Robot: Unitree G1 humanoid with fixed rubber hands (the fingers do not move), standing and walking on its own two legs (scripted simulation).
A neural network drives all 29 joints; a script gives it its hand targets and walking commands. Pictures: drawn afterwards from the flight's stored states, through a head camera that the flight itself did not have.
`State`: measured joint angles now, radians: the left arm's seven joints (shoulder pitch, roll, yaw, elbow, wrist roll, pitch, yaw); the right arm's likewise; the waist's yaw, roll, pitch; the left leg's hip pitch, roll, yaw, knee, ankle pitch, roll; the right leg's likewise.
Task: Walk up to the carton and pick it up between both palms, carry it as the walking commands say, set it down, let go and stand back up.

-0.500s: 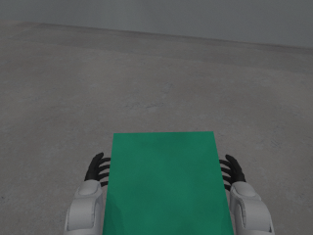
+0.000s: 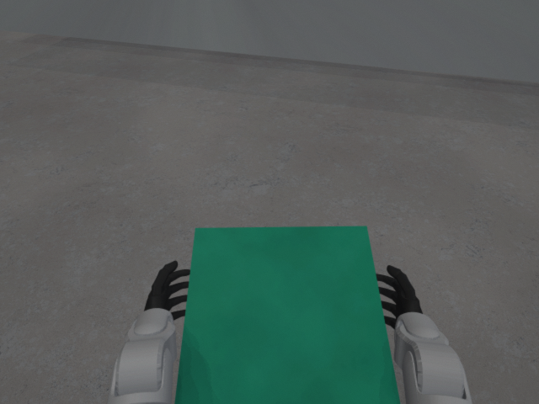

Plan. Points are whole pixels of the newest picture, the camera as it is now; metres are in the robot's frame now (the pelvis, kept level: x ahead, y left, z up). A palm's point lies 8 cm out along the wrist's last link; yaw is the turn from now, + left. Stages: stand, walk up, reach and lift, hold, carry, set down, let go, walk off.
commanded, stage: carry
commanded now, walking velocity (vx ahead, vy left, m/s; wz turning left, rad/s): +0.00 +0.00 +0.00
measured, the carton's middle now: (281, 323) +0.30 +0.00 -0.05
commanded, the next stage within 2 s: hold in 0.22 s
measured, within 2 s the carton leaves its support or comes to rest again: neither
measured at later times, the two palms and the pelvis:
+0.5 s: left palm (143, 286) +0.30 +0.20 +0.07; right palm (390, 283) +0.30 -0.16 +0.06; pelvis +0.01 +0.01 +0.01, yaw +2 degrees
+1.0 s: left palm (150, 280) +0.31 +0.20 +0.06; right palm (389, 278) +0.32 -0.16 +0.05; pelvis +0.04 +0.02 +0.02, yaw +2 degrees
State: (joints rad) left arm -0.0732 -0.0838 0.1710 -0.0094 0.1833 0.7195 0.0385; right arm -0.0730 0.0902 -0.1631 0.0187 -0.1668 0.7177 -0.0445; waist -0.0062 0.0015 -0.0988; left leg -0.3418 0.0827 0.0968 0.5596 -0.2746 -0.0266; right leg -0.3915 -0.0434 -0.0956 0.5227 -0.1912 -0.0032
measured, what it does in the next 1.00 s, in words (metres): stands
